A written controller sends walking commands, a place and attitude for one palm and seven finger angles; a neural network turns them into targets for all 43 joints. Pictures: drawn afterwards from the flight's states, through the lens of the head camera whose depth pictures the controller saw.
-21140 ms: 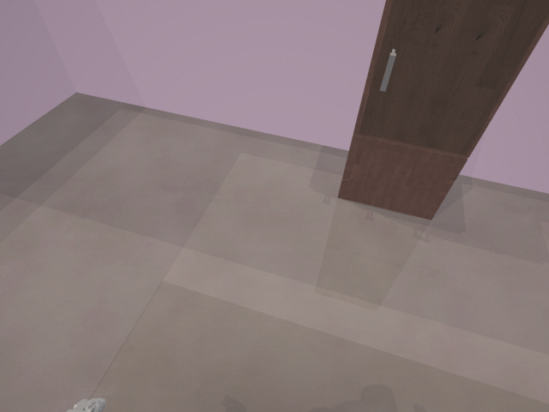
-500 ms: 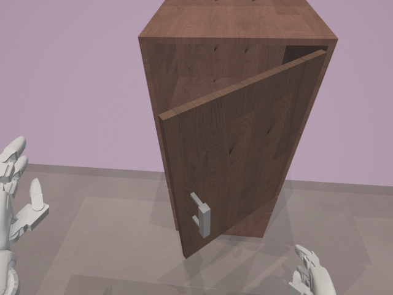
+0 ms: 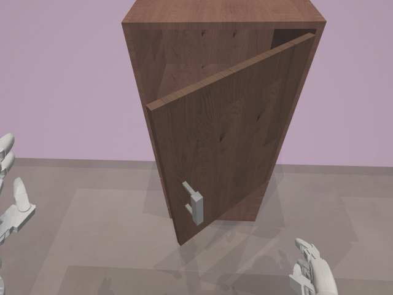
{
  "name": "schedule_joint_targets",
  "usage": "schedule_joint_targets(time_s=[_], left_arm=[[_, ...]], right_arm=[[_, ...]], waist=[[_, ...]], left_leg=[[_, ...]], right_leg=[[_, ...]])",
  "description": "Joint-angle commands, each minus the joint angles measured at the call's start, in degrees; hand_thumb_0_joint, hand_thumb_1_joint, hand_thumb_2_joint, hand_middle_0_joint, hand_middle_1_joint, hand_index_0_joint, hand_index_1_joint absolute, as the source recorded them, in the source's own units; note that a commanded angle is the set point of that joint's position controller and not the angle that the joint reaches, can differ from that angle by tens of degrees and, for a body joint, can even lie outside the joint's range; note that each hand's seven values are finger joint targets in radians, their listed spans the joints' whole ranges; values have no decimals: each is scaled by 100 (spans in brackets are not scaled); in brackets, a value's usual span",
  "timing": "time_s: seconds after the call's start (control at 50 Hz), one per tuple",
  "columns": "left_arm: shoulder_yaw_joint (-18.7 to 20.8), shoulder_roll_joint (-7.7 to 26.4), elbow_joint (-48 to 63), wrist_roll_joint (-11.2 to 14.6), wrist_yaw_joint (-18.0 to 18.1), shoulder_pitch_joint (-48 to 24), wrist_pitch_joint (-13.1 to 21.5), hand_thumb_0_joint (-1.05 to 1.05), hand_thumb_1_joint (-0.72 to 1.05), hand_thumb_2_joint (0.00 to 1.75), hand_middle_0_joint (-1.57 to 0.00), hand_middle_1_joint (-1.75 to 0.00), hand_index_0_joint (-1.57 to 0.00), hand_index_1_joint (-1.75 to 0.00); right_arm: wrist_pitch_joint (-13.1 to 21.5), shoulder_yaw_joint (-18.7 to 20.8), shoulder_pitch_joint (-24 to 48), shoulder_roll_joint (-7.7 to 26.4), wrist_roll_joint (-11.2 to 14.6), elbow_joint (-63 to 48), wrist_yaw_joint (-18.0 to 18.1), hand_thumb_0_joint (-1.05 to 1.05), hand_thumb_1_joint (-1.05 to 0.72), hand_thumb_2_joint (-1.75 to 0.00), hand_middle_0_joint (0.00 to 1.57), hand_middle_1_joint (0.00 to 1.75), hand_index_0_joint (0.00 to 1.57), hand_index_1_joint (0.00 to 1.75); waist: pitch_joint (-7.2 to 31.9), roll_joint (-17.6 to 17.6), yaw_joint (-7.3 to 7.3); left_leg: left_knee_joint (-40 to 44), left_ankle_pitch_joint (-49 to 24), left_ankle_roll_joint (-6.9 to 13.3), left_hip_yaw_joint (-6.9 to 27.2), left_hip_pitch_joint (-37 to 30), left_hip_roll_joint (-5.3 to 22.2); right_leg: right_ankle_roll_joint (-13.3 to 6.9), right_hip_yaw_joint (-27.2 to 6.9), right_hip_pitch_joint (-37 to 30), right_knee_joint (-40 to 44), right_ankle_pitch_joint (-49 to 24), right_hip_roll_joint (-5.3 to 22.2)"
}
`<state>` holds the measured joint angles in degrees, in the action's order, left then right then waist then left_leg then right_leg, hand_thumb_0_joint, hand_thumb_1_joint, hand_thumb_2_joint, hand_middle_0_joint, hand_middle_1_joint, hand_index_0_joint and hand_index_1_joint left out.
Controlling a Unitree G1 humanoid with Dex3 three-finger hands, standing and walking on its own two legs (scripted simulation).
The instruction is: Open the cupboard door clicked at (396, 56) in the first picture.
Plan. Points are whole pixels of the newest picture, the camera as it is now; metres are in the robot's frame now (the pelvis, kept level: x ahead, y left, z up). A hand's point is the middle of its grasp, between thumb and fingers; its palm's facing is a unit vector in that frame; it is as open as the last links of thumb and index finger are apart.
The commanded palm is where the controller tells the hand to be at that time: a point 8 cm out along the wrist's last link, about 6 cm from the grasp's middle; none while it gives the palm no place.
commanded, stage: step back with the hand held close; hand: left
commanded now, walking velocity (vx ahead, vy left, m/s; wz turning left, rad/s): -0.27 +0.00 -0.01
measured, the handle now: (192, 203) +0.34 +0.05 -0.06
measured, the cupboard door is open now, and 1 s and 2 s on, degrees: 40 40 40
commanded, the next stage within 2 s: stop stepping back and stand still in 1.14 s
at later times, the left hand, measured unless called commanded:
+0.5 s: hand out of the picture +0.12 +0.29 +0.15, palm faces +0.44 -0.73 -0.52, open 7.4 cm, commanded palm +0.05 +0.32 +0.17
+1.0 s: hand out of the picture +0.05 +0.28 +0.16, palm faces +0.48 -0.74 -0.47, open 7.4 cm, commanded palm -0.01 +0.31 +0.17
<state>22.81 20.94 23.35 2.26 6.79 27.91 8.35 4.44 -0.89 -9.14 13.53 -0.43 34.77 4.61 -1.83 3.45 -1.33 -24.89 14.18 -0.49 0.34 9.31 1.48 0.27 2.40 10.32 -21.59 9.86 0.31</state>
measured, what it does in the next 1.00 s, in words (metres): walks backwards: right foot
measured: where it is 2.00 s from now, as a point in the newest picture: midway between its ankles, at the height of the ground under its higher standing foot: outside the picture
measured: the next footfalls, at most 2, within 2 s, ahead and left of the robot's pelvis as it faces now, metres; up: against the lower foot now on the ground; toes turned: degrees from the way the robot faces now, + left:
right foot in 0.92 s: -0.16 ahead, -0.10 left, +0.00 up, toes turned +7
left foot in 1.10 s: -0.07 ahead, +0.10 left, +0.00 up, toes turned +3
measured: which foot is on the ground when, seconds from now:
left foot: down 0.00-0.98, up 1.00-1.00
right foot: down 0.00-0.74, up 0.76-0.90, down 0.92-1.00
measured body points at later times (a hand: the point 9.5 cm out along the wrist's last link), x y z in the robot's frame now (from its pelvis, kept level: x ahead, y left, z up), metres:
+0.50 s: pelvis -0.07 +0.02 -0.01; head -0.05 +0.03 +0.43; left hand +0.09 +0.33 +0.18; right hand +0.11 -0.22 -0.09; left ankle -0.01 +0.12 -0.74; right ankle +0.01 -0.12 -0.74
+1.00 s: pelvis -0.14 +0.01 -0.02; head -0.10 +0.02 +0.43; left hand +0.02 +0.32 +0.18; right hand +0.07 -0.21 -0.10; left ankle -0.02 +0.13 -0.74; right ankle -0.20 -0.10 -0.74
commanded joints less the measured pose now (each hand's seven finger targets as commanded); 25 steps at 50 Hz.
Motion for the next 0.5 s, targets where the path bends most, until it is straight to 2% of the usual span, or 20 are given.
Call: schedule_joint_targets(time_s=[0.0,0.02,0.04,0.1,0.12,0.14,0.16,0.22,0.26,0.32,0.34,0.38,0.42,0.44,0.48], left_arm=[[701,1110,1263,7,103,331,365,0,90,90,-20,-30,-20,-30],[747,1171,1333,13,120,312,375,0,90,90,-20,-30,-20,-30],[855,1305,1366,2,155,281,401,0,90,90,-20,-30,-20,-30],[878,1318,1413,11,200,331,423,0,90,90,-20,-30,-20,-30],[857,1303,1405,8,207,332,435,0,90,90,-20,-30,-20,-30],[924,1373,1473,3,223,303,452,0,90,90,-20,-30,-20,-30],[854,1320,1506,-6,231,289,456,0,90,90,-20,-30,-20,-30],[835,1301,1465,-40,261,297,486,0,90,90,-20,-30,-20,-30],[831,1298,1507,-72,280,281,529,0,90,90,-20,-30,-20,-30],[895,1313,1556,-133,305,207,608,0,90,90,-20,-30,-20,-30],[959,1351,1567,-174,309,202,645,0,90,90,-20,-30,-20,-30],[948,1270,1656,-226,310,187,687,0,90,90,-20,-30,-20,-30],[1033,1298,1724,-266,305,234,733,0,90,90,-20,-30,-20,-30],[1137,1377,1734,-297,301,259,777,0,90,90,-20,-30,-20,-30],[1149,1313,1801,-340,277,232,854,0,90,90,-20,-30,-20,-30]], right_arm=[[99,326,516,635,13,-998,99,0,-90,-90,20,30,20,30],[76,336,523,635,23,-1020,105,0,-90,-90,20,30,20,30],[62,350,581,630,26,-983,141,0,-90,-90,20,30,20,30],[30,366,525,609,56,-1056,147,0,-90,-90,20,30,20,30],[33,373,527,606,63,-1054,150,0,-90,-90,20,30,20,30],[43,379,574,627,58,-1049,171,0,-90,-90,20,30,20,30],[57,366,524,619,65,-1072,169,0,-90,-90,20,30,20,30],[90,382,479,654,70,-1066,153,0,-90,-90,20,30,20,30],[116,366,470,666,63,-1070,157,0,-90,-90,20,30,20,30],[165,369,434,735,75,-1131,146,0,-90,-90,20,30,20,30],[189,384,481,775,67,-1133,163,0,-90,-90,20,30,20,30],[238,368,446,794,72,-1224,153,0,-90,-90,20,30,20,30],[316,382,396,791,76,-1247,136,0,-90,-90,20,30,20,30],[362,400,439,796,64,-1234,134,0,-90,-90,20,30,20,30],[442,407,386,789,30,-1232,103,0,-90,-90,20,30,20,30]], waist=[[1101,-236,48],[1081,-273,54],[1082,-89,36],[1093,-291,48],[1035,-277,55],[1041,-102,39],[1003,-150,55],[812,-193,65],[650,-61,83],[429,33,86],[392,264,70],[402,471,42],[540,553,26],[642,747,8],[502,743,27]], left_leg=[[148,-2013,143,-32,-5,50],[147,-1946,141,-23,69,41],[165,-1949,143,-3,148,39],[158,-1770,155,4,297,52],[142,-1622,170,-14,350,48],[144,-1606,174,11,425,38],[157,-1465,166,21,531,47],[218,-629,222,29,896,26],[344,-18,258,97,1207,34],[673,1203,374,299,2006,129],[822,1543,445,414,2335,213],[1110,2063,551,639,2998,407],[1099,2176,639,746,3275,483],[1113,2312,693,804,3442,519],[967,2628,766,844,3891,533]], right_leg=[[13,-115,-432,60,-1679,244],[22,-126,-399,63,-1643,245],[3,-111,-429,7,-1697,270],[39,-151,-400,-43,-1564,226],[47,-195,-321,-11,-1488,239],[31,-196,-354,-38,-1510,252],[41,-200,-365,-51,-1353,241],[62,-297,-222,95,-572,224],[49,-332,-217,122,-125,217],[94,-319,-480,-54,499,77],[105,-301,-700,-231,545,13],[134,-241,-1200,-862,379,-168],[136,-285,-1490,-1310,-192,-269],[140,-311,-1697,-1477,-370,-318],[125,-504,-1814,-1705,-458,-342]])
